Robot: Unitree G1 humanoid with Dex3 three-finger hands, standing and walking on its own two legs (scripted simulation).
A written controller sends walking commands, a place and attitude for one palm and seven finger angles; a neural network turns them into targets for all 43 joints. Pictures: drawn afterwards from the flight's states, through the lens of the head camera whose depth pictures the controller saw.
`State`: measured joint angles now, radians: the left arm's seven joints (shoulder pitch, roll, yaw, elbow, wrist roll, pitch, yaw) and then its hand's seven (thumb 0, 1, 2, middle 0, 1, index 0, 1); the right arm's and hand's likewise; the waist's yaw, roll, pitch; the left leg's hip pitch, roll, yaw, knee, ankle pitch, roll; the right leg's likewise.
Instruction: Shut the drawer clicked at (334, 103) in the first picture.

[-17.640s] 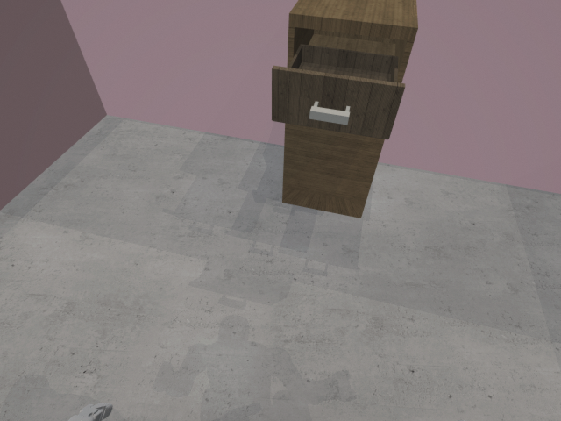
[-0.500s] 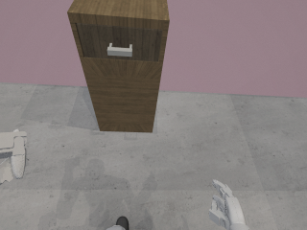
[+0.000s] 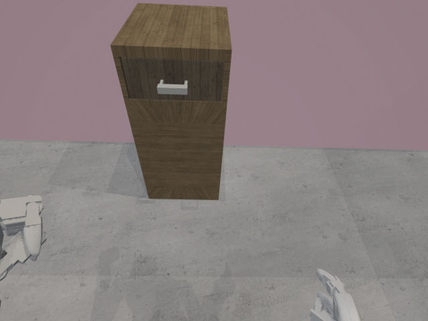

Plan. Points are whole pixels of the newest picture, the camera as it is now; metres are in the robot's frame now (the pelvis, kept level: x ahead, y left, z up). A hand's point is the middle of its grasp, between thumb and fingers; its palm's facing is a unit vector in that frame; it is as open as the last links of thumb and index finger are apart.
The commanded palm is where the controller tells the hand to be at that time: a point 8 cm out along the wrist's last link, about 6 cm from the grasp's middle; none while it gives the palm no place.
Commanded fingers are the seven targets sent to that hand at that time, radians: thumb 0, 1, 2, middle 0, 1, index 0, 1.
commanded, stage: stop stepping back and stand still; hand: left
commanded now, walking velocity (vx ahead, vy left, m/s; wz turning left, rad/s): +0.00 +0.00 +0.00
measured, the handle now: (173, 85) +0.86 +0.17 -0.02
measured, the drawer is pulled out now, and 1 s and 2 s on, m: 0.00 0.00 0.00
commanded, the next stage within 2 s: let the arm hang, fingers relaxed in 0.40 s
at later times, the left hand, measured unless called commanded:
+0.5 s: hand (14, 249) +0.18 +0.26 +0.16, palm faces +0.32 -0.83 -0.45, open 3.3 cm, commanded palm none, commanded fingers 0.00 0.90 0.90 -1.36 -1.56 -1.36 -1.56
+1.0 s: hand out of the picture -0.09 +0.22 -0.17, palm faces +0.06 -0.97 -0.23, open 4.5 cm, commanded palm none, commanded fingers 0.00 0.90 0.90 -0.36 -0.47 -0.36 -0.47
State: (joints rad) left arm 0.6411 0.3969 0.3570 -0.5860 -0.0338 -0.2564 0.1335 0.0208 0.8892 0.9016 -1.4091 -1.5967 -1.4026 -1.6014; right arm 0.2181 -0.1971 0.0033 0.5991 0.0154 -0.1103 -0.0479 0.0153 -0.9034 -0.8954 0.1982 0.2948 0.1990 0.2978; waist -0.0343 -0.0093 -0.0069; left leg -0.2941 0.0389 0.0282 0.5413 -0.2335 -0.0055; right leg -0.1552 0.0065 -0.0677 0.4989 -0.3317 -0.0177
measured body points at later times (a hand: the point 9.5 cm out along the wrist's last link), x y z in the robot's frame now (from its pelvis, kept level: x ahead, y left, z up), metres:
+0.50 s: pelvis -0.02 +0.02 +0.01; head +0.00 +0.04 +0.46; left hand +0.15 +0.30 +0.19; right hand +0.15 -0.21 -0.07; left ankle +0.03 +0.12 -0.73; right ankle -0.04 -0.10 -0.73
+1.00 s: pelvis -0.03 +0.02 +0.00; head -0.01 +0.04 +0.45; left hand -0.09 +0.27 -0.15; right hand -0.02 -0.22 -0.15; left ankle +0.03 +0.12 -0.73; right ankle -0.04 -0.10 -0.73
